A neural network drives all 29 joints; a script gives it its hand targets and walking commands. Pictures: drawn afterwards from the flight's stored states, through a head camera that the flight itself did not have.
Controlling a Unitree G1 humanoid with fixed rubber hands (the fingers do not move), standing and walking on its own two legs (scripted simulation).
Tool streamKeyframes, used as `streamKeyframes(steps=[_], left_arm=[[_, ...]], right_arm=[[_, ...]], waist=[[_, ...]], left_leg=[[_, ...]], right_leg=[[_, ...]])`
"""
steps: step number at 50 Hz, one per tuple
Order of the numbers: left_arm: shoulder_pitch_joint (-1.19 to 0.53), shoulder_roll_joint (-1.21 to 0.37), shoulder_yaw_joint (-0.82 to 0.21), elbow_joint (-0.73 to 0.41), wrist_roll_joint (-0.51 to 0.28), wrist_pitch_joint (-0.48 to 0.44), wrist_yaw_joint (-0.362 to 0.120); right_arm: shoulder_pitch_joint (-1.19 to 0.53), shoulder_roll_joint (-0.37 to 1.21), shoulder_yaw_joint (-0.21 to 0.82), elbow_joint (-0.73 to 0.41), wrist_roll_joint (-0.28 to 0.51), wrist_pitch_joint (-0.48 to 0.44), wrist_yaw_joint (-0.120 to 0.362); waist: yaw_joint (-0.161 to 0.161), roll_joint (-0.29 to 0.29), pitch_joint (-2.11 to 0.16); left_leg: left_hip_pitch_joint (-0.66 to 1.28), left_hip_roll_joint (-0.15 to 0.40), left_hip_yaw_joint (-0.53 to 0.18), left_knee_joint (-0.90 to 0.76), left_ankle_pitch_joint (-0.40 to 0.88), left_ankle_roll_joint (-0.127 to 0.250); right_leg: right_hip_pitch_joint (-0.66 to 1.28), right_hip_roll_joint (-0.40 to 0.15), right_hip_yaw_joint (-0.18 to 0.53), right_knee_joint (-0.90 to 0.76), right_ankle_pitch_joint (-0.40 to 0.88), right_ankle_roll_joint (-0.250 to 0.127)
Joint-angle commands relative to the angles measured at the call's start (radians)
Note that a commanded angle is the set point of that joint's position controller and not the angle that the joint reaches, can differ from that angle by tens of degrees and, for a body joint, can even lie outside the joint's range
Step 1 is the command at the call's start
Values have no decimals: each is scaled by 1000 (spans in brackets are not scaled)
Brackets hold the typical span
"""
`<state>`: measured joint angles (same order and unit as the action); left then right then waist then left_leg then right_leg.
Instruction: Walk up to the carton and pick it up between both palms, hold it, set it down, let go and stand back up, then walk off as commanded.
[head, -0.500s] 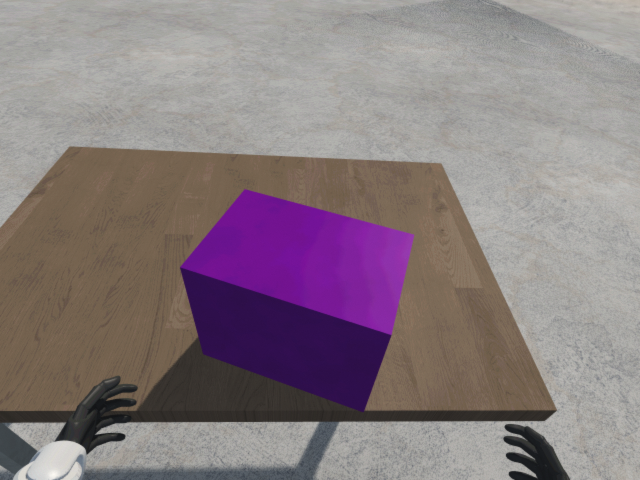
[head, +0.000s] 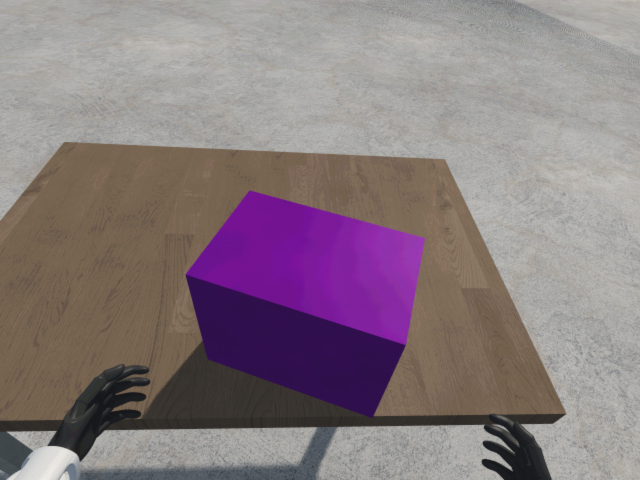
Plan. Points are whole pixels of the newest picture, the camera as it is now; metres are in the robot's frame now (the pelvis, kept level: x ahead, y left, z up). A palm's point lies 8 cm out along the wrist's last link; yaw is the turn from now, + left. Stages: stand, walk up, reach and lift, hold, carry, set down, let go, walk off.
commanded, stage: reach and lift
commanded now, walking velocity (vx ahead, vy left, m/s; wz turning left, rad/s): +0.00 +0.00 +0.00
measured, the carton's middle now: (309, 302) +0.40 +0.03 -0.03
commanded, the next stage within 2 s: none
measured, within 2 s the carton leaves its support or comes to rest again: neither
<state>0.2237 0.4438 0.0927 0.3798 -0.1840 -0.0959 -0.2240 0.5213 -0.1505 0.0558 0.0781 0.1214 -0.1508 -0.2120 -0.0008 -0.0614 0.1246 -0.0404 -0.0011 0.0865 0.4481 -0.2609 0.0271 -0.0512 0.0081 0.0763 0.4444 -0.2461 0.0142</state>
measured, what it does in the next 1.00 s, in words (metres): stands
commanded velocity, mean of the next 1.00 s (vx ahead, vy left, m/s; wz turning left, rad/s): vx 0.00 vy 0.00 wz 0.00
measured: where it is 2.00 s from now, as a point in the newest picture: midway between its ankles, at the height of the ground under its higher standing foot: outside the picture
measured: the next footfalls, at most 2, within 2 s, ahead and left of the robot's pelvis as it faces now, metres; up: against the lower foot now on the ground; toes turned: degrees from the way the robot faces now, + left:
none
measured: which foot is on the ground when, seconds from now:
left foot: down 0.00-1.00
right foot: down 0.00-1.00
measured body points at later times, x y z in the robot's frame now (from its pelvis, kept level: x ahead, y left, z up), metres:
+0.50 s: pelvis +0.01 +0.01 +0.00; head +0.01 +0.04 +0.45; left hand +0.23 +0.30 +0.00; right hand +0.19 -0.19 +0.03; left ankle +0.00 +0.09 -0.74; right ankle +0.01 -0.13 -0.74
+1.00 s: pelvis +0.03 +0.01 +0.00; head +0.04 +0.04 +0.45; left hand +0.27 +0.29 +0.04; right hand +0.23 -0.19 +0.04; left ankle +0.00 +0.09 -0.74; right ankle +0.01 -0.14 -0.74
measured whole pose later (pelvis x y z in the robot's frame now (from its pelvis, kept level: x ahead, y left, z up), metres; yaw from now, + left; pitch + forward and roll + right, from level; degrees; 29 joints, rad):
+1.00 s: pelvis +0.03 +0.01 +0.00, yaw +1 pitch -6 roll -1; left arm 0.15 0.54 0.09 0.16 -0.32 -0.05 -0.23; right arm 0.38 -0.12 0.09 -0.09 0.17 -0.06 -0.30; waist 0.00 -0.06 0.13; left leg -0.07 0.00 0.07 0.48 -0.32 0.04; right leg -0.05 0.01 0.06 0.43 -0.28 0.02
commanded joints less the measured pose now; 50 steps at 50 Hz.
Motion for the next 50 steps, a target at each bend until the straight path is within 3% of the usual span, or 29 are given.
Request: streamKeyframes(steps=[1, 2, 3, 4, 8, 10, 11, 14, 15, 16, 17, 18, 21, 22, 23, 24, 25, 28, 29, 32, 34, 37, 38, 40, 42, 43, 45, 48, 50], left_arm=[[6, 301, 112, -257, -46, -99, -23], [-17, 289, 78, -258, -56, -108, -24], [2, 297, 98, -275, -58, -120, -29], [-14, 308, 79, -283, -69, -129, -19], [-41, 321, 61, -196, -92, -107, -37], [-35, 332, 66, -205, -78, -98, -37], [-44, 314, 44, -201, -87, -87, -42], [-87, 318, 27, -266, -74, -91, -30], [-130, 327, 33, -295, -66, -85, -21], [-75, 335, 46, -239, -82, -81, -27], [-104, 328, 12, -275, -104, -81, -27], [-137, 345, 31, -271, -99, -76, -24], [-157, 355, 21, -317, -105, -62, -12], [-122, 368, 43, -333, -126, -58, -9], [-115, 364, 17, -369, -140, -60, -3], [-109, 356, 35, -367, -141, -56, 0], [-144, 362, 5, -393, -152, -50, 1], [-119, 338, 19, -381, -139, -21, 1], [-68, 334, 37, -374, -142, -13, 1], [-81, 351, 60, -339, -136, 2, -9], [-137, 358, 55, -411, -146, -1, -1], [-84, 343, 61, -425, -162, -4, -1], [-102, 338, 64, -448, -154, -12, -3], [-124, 336, 71, -375, -141, 1, -5], [-157, 349, 48, -429, -129, 13, -6], [-199, 352, 65, -426, -139, 24, -2], [-230, 358, 46, -439, -150, 27, -4], [-280, 359, 47, -374, -184, 54, 6], [-336, 361, 41, -379, -194, 72, 14]], right_arm=[[71, 53, 53, -268, 61, -70, -45], [60, 55, 48, -272, 60, -80, -45], [67, 61, 53, -300, 66, -93, -45], [35, 66, 55, -279, 53, -88, -50], [31, 66, 61, -277, 40, -72, -73], [14, 54, 53, -274, 60, -57, -79], [14, 51, 49, -262, 71, -41, -82], [-43, 57, 38, -292, 64, -17, -76], [-95, 32, 23, -321, 71, -13, -72], [-72, 37, 16, -312, 71, -5, -75], [-71, 45, 20, -323, 55, 4, -82], [-111, 50, 34, -303, 64, 26, -81], [-109, 41, 14, -310, 65, 53, -80], [-119, 42, 11, -332, 85, 48, -80], [-100, 41, -3, -351, 68, 58, -85], [-98, 30, -7, -337, 75, 60, -82], [-128, 44, -25, -330, 79, 72, -89], [-111, 22, -37, -330, 78, 72, -89], [-65, 10, -20, -315, 80, 77, -89], [-80, -22, -30, -342, 74, 64, -99], [-121, -35, -40, -386, 76, 45, -93], [-87, -37, -2, -401, 90, 28, -91], [-90, -34, -16, -392, 95, 26, -100], [-123, -40, -11, -325, 101, 33, -88], [-104, -45, -15, -314, 93, 46, -92], [-161, -43, -7, -319, 104, 56, -96], [-186, -64, -38, -342, 102, 64, -103], [-259, -74, -45, -354, 87, 103, -94], [-318, -90, -72, -376, 92, 132, -98]], waist=[[135, 131, 0], [117, 159, 3], [136, 159, -26], [125, 180, 10], [103, 123, 31], [116, 172, 56], [98, 156, 32], [78, 207, 28], [98, 259, 29], [93, 193, 6], [65, 189, 4], [81, 226, 33], [64, 239, 13], [85, 208, -47], [55, 206, -34], [63, 197, -70], [39, 209, -45], [31, 224, -67], [30, 185, -48], [12, 170, -63], [14, 200, -144], [11, 170, -148], [-4, 172, -143], [8, 179, -117], [-21, 210, -160], [-7, 220, -126], [-33, 201, -150], [-11, 182, -133], [-41, 170, -165]], left_leg=[[46, 21, -43, -33, 209, -26], [26, 24, -49, -35, 219, -39], [23, 32, -44, -15, 207, -31], [-16, 30, -41, -25, 155, -35], [-38, 48, -53, -38, 37, -3], [-68, 53, -54, -64, 5, -11], [-51, 64, -73, -62, -16, -11], [-147, 82, -95, -106, -78, -3], [-226, 79, -84, -132, -130, 8], [-187, 85, -94, -121, -93, 5], [-157, 72, -79, -100, -55, 4], [-186, 72, -81, -109, -100, 9], [-178, 73, -86, -106, -66, -2], [-112, 51, -70, -71, 45, -15], [-68, 52, -81, -62, 103, -30], [-32, 53, -79, -50, 132, -29], [-38, 60, -93, -56, 135, -35], [3, 47, -89, -34, 236, -49], [21, 60, -95, -31, 317, -57], [69, 36, -78, -12, 376, -52], [71, 33, -86, -5, 414, -63], [108, 31, -97, 14, 535, -72], [127, 41, -92, 11, 533, -79], [117, 42, -100, 11, 483, -76], [132, 49, -106, 11, 539, -72], [100, 46, -98, 5, 508, -78], [117, 42, -108, 9, 505, -77], [61, 54, -97, -30, 377, -62], [53, 53, -93, -43, 329, -49]], right_leg=[[-143, -26, -5, -143, 27, -62], [-134, -14, -11, -136, 37, -71], [-126, -21, 0, -128, 36, -72], [-120, -18, 3, -130, -10, -82], [-141, -24, -3, -133, -80, -73], [-120, -18, -8, -119, -98, -80], [-123, -27, -3, -128, -102, -76], [-30, -6, -15, -87, -70, -77], [19, 8, -20, -61, -79, -68], [-3, -1, -25, -68, -65, -72], [-25, -14, -23, -85, -53, -74], [-35, -19, -9, -87, -104, -76], [-20, -18, -7, -80, -60, -83], [-43, -33, -1, -93, -26, -84], [-82, -27, -8, -103, 20, -87], [-85, -25, -7, -104, 26, -86], [-81, -21, -10, -107, 48, -89], [-81, -20, -20, -112, 117, -80], [-62, -21, -26, -110, 177, -74], [-90, -25, -23, -122, 274, -62], [-44, -26, -22, -103, 309, -59], [-43, -19, -20, -97, 438, -48], [-63, -18, -23, -103, 423, -53], [-81, -23, -25, -111, 378, -51], [-56, -13, -35, -105, 416, -54], [-58, -22, -29, -110, 379, -52], [-66, -21, -25, -106, 391, -50], [-41, -26, -24, -114, 297, -59], [-50, -24, -34, -115, 277, -60]])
